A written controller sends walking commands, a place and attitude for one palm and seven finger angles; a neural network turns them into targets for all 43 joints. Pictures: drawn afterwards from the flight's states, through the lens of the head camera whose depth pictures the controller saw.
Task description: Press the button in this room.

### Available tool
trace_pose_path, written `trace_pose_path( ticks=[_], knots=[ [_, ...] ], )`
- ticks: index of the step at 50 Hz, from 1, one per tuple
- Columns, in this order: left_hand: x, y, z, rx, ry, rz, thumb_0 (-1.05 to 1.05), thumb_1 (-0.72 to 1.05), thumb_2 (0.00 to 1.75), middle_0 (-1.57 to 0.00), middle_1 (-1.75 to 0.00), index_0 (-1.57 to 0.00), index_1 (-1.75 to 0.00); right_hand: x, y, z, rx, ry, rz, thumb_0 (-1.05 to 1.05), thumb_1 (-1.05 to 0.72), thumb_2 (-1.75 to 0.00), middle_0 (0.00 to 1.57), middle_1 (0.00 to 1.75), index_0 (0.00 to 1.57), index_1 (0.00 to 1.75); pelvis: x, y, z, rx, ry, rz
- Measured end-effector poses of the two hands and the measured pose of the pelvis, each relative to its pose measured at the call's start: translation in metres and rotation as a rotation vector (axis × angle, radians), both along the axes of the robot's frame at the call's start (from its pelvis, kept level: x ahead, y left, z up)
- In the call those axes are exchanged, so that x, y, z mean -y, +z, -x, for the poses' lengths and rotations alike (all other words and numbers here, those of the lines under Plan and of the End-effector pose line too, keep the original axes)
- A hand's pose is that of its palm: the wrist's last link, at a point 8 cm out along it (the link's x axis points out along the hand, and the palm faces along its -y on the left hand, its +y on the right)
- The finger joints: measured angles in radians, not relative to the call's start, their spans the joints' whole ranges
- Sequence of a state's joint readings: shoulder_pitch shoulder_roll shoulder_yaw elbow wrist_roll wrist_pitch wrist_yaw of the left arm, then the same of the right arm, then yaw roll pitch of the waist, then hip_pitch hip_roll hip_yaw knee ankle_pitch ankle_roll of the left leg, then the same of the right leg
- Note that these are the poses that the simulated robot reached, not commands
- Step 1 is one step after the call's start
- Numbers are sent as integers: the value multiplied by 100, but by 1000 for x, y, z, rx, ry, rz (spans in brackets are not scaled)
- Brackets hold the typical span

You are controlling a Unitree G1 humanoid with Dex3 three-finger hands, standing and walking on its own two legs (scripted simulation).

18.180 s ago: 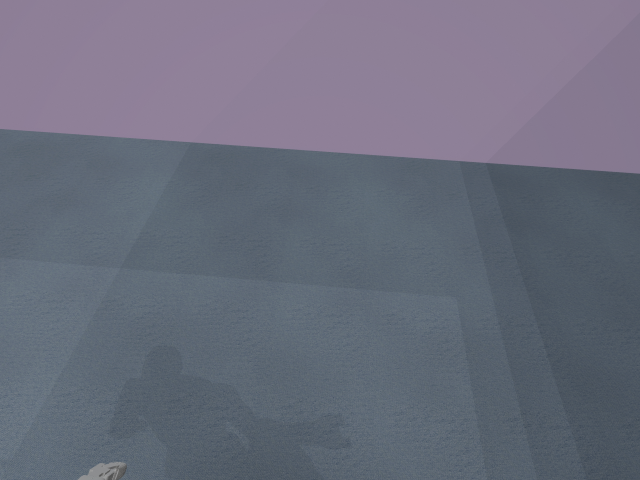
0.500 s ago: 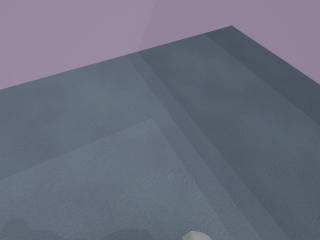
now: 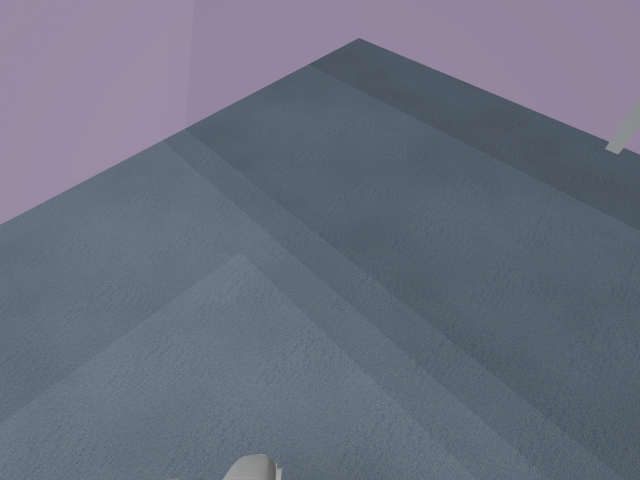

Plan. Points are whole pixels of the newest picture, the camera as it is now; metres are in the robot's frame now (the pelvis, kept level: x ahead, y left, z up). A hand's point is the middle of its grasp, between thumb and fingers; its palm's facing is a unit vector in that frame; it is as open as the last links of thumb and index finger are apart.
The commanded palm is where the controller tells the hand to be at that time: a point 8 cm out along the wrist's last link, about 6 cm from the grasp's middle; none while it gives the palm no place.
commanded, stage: turn or walk to find it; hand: left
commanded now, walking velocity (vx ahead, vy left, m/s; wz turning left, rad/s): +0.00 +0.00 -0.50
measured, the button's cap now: out of the picture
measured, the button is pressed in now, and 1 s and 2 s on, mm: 0 0 0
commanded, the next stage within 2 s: none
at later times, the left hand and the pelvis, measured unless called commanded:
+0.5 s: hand out of the picture +0.10 +0.25 -0.17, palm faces -0.19 -0.95 -0.23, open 7.4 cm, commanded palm none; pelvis +0.00 +0.04 +0.00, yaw -16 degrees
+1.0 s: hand (284, 429) +0.21 +0.08 -0.17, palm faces -0.47 -0.86 -0.20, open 7.4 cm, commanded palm none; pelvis +0.09 -0.07 +0.00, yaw -29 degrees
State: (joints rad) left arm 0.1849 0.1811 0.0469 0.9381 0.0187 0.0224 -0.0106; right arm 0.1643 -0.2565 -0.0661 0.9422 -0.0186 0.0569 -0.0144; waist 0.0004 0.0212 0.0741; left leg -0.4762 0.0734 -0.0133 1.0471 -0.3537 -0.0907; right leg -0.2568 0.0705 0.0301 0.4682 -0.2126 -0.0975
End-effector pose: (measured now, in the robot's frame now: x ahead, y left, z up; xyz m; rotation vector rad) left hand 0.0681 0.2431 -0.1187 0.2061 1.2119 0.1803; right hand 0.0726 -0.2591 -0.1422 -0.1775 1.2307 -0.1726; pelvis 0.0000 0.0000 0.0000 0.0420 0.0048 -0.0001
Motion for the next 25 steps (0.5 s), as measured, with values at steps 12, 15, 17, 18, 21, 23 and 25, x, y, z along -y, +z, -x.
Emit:
trace_pose_path(
  ticks=[12,15,17,18,21,23,25],
  knots=[
    [-38,-19,26,-115,-22,4,1,90,89,-20,-30,-20,-30,-30,17,-20,106,-37,28,1,-91,-90,20,30,20,30,-26,-3,3,-26,-110,29],
    [-53,-29,20,-126,-46,9,1,90,89,-20,-30,-20,-30,-40,19,-13,137,-60,47,1,-91,-90,20,30,20,30,-37,-9,5,-27,-138,39],
    [-59,-29,13,-128,-73,9,1,90,89,-20,-30,-20,-30,-46,22,-2,127,-76,50,1,-91,-90,20,30,20,30,-42,-7,6,-17,-166,40],
    [-61,-28,8,-124,-87,10,1,90,89,-20,-30,-20,-30,-47,23,5,120,-88,52,1,-91,-90,20,30,20,30,-44,-6,6,-14,-179,45],
    [-63,-23,-10,-102,-131,12,1,91,89,-20,-30,-20,-30,-51,24,25,93,-129,51,1,-91,-90,20,30,21,30,-47,-2,5,-6,-216,54],
    [-61,-21,-23,-87,-164,14,1,91,89,-20,-30,-20,-30,-52,23,40,78,-163,46,1,-91,-90,20,30,21,30,-47,-1,4,-3,-242,58],
    [-54,-19,-38,-78,-204,17,1,91,89,-20,-30,-20,-30,-52,21,57,62,-205,37,1,-91,-90,20,30,21,30,-45,-1,2,-3,-271,59]
  ],
)
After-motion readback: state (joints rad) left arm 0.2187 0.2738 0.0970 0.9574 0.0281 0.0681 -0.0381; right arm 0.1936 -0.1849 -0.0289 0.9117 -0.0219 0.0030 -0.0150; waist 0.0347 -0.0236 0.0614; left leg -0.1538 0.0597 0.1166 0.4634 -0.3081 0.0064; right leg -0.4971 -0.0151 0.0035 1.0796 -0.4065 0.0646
